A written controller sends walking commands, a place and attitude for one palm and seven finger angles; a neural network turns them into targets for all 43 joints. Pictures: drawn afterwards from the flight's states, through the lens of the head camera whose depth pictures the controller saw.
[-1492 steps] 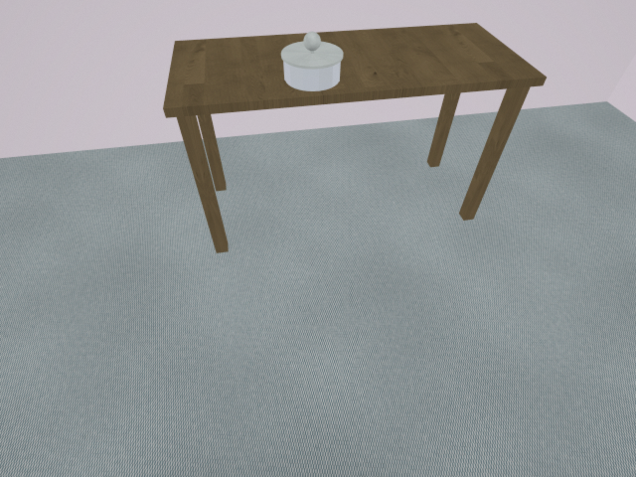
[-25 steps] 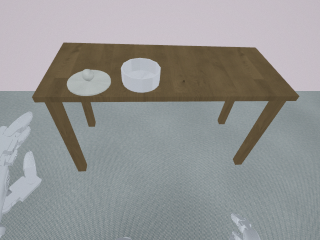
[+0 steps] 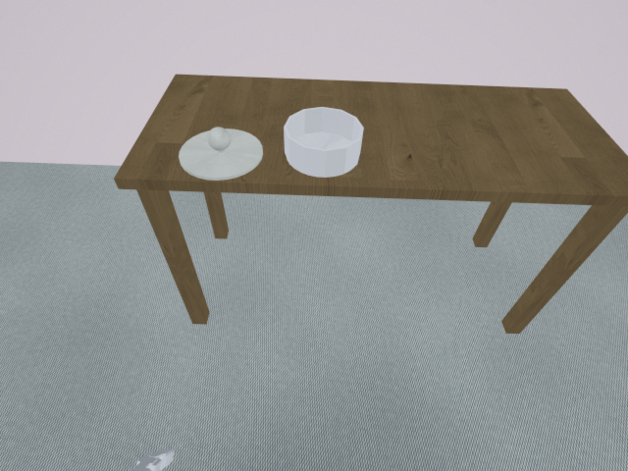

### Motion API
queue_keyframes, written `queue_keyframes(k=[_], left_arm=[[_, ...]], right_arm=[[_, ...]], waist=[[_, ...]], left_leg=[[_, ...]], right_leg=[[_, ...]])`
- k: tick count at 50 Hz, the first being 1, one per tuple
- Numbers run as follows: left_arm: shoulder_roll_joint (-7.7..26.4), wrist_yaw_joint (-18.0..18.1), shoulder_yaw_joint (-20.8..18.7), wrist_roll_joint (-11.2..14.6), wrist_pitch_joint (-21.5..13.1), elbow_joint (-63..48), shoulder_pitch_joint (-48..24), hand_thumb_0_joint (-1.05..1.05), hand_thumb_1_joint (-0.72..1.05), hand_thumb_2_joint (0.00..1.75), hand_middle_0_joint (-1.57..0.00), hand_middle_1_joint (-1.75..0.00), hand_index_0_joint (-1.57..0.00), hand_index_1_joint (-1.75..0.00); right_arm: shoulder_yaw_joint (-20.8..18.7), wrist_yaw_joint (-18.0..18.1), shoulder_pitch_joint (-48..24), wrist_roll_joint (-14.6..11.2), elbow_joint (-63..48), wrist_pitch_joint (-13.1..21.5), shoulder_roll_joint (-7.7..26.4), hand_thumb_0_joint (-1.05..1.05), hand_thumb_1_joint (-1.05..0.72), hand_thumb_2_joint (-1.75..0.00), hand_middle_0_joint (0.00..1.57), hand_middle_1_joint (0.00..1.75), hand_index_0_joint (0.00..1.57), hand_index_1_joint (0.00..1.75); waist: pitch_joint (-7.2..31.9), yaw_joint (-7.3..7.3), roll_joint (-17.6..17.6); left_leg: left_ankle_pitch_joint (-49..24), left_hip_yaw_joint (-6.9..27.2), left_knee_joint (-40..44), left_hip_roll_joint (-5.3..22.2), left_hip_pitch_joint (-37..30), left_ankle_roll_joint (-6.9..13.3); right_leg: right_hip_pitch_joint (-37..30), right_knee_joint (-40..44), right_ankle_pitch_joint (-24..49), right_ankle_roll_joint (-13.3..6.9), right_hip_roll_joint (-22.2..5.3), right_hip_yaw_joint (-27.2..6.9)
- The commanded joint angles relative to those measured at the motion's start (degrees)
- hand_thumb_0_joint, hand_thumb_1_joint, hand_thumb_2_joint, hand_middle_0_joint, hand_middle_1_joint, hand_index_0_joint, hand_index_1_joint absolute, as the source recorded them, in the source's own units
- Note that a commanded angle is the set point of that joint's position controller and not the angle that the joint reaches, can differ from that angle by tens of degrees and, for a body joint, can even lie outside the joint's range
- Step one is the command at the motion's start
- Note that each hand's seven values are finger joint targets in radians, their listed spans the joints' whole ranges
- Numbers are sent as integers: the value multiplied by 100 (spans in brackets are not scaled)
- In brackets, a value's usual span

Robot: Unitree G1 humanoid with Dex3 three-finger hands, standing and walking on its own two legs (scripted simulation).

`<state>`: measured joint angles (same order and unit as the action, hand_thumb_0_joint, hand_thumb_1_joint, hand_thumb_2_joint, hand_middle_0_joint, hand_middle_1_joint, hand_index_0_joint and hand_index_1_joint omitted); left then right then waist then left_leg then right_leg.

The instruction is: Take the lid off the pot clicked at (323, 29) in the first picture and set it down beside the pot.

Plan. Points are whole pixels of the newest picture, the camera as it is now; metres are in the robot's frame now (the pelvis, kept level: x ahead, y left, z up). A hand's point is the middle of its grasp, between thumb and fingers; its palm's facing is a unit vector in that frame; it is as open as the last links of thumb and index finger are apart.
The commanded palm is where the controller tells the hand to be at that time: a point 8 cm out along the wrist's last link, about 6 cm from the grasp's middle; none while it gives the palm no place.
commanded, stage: stop stepping back and stand still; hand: left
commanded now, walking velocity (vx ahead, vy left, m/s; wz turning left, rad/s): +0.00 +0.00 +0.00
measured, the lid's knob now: (219, 138) +0.79 +0.23 -0.02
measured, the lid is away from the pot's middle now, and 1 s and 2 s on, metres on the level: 0.24 0.24 0.24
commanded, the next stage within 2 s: let the arm hang, fingers relaxed in 0.54 s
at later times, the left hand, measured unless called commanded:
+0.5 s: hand out of the picture +0.04 +0.19 -0.16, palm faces -0.05 -0.98 -0.20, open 7.3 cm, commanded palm none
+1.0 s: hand out of the picture +0.07 +0.20 -0.16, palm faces -0.07 -0.98 -0.21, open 7.3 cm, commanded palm none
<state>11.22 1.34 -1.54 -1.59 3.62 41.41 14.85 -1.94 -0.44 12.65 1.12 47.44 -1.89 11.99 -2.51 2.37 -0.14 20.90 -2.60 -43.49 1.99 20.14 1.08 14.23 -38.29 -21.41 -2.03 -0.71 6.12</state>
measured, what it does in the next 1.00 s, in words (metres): stands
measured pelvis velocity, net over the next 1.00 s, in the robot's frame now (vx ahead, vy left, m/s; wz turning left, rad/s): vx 0.04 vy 0.03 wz -0.07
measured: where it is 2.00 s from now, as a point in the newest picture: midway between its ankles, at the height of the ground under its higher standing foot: outside the picture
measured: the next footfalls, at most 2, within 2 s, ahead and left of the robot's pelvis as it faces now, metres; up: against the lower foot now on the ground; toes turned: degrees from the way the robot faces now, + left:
none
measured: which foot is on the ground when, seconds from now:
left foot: down 0.00-1.00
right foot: down 0.00-1.00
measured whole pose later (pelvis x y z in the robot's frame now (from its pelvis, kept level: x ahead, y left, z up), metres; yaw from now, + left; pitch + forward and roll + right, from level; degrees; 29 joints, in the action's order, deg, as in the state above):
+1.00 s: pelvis +0.04 +0.03 +0.02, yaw -4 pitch -2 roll +0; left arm 9.1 2.7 -0.7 -0.5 -0.1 64.3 12.4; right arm -1.7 2.0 15.4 0.3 65.1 -0.5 6.7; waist -4.9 1.6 0.0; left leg 14.1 -6.5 -24.2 0.8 8.6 1.8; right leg 5.5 -22.3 -15.2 0.7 -1.1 1.4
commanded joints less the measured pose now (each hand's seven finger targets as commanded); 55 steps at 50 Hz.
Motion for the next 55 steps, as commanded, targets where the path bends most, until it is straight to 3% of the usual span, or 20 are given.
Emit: queue_keyframes(k=[1,2,3,4,6,8,9,12,19,24,30,36,43,47,55], left_arm=[[712,-45,-112,140,-322,232,7,0,90,90,-20,-30,-20,-30],[687,-61,-90,129,-329,471,49,0,90,90,-20,-30,-20,-30],[643,-50,-158,96,-316,723,109,0,90,90,-20,-30,-20,-30],[688,-72,-124,121,-333,968,158,0,90,90,-20,-30,-20,-30],[636,-65,-46,141,-395,1371,310,0,90,90,-20,-30,-20,-30],[598,-22,14,143,-440,1594,258,0,90,90,-20,-30,-20,-30],[534,-2,45,142,-437,1677,229,0,90,90,-20,-30,-20,-30],[494,37,81,142,-430,1920,302,0,90,90,-20,-30,-20,-30],[364,97,95,125,-403,2217,300,0,90,90,-20,-30,-20,-30],[314,127,62,115,-409,2224,201,0,90,90,-20,-30,-20,-30],[305,129,23,111,-404,2185,49,0,90,90,-20,-30,-20,-30],[324,125,-3,116,-422,2128,-23,0,90,90,-20,-30,-20,-30],[313,146,-14,111,-430,2113,17,0,90,90,-20,-30,-20,-30],[266,137,3,114,-423,2152,53,0,90,90,-20,-30,-20,-30],[188,147,16,111,-441,2211,201,0,90,90,-20,-30,-20,-30]], right_arm=[[-140,127,315,68,30,192,1006,0,-90,-90,20,30,20,30],[-138,166,204,59,116,184,1035,0,-90,-90,20,30,20,30],[-132,189,78,40,209,193,919,0,-90,-90,20,30,20,30],[-81,205,80,1,357,196,753,0,-90,-90,20,30,20,30],[-49,234,156,-52,577,195,552,0,-90,-90,20,30,20,30],[-64,245,377,-96,780,188,433,0,-90,-90,20,30,20,30],[-68,250,434,-100,899,180,426,0,-90,-90,20,30,20,30],[-52,254,546,-104,1154,179,353,0,-90,-90,20,30,20,30],[-54,261,575,-97,1474,176,237,0,-90,-90,20,30,20,30],[-66,261,605,-79,1600,194,163,0,-90,-90,20,30,20,30],[-62,260,621,-61,1650,201,89,0,-90,-90,20,30,20,30],[-67,268,694,-58,1652,231,107,0,-90,-90,20,30,20,30],[-79,276,738,-79,1667,221,71,0,-90,-90,20,30,20,30],[-73,275,725,-66,1680,205,63,0,-90,-90,20,30,20,30],[-73,293,737,-73,1692,229,34,0,-90,-90,20,30,20,30]], waist=[[187,-183,1168],[169,-231,952],[53,-298,1448],[156,-295,1578],[428,-274,930],[493,-151,62],[380,-114,42],[285,-105,221],[-95,-139,20],[-54,-144,-54],[-231,-157,165],[4,-145,99],[-82,-135,-46],[-200,-116,80],[-76,-107,136]], left_leg=[[-1399,1659,2391,1280,-527,665],[-989,1597,2486,1177,-193,626],[-947,1367,2558,980,-162,514],[-1126,1108,2522,855,-328,423],[-1512,650,2113,603,-788,264],[-1801,451,1888,509,-1122,184],[-1732,385,1902,493,-1168,163],[-1708,394,2063,532,-1295,180],[-1510,409,2305,535,-1169,176],[-1662,387,2324,526,-1231,166],[-1666,361,2386,511,-1114,156],[-2024,324,2331,525,-1292,156],[-2129,292,2285,519,-1374,158],[-1801,271,2356,507,-1333,154],[-2080,247,2312,527,-1535,176]], right_leg=[[145,480,20,136,-82,-449],[-216,725,43,135,8,-503],[-280,826,275,100,-49,-503],[-449,1027,576,72,-125,-520],[-633,1523,1289,15,-306,-733],[-636,1790,1808,-23,-441,-828],[-551,1863,1815,-30,-482,-842],[-481,1925,1633,-29,-472,-779],[-401,1998,1352,-4,-452,-713],[-452,1941,1448,12,-465,-718],[-465,1923,1458,13,-460,-749],[-593,1873,1720,35,-465,-762],[-555,1922,1833,41,-468,-787],[-455,1987,1584,45,-464,-812],[-450,1957,1772,58,-461,-819]])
